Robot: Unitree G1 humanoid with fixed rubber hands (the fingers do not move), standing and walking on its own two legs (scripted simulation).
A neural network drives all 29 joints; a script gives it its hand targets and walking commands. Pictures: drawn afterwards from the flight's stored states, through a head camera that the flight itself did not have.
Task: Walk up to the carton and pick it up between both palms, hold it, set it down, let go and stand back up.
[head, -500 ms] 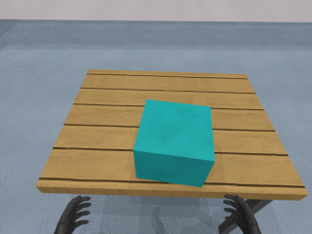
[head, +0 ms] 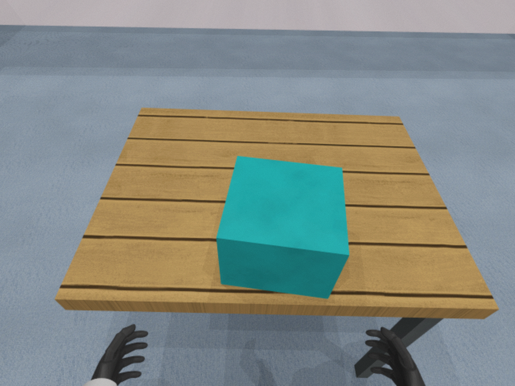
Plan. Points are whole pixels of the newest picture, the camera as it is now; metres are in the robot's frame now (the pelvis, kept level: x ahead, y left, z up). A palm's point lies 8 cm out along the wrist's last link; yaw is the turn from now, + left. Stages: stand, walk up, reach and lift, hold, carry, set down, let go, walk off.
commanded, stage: let go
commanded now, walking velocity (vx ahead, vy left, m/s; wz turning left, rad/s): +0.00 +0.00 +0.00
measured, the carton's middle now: (281, 225) +0.40 -0.04 -0.01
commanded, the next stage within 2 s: stand in 0.22 s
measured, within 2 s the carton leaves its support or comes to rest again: neither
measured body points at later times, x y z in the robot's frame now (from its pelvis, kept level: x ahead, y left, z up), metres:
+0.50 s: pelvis -0.01 +0.00 -0.01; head +0.00 +0.00 +0.44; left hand +0.08 +0.25 -0.12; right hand +0.08 -0.25 -0.14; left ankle -0.02 +0.13 -0.75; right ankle +0.01 -0.13 -0.75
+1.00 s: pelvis -0.02 +0.00 -0.01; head -0.03 +0.01 +0.44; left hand +0.00 +0.24 -0.15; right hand +0.01 -0.24 -0.15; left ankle -0.02 +0.13 -0.75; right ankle +0.01 -0.13 -0.75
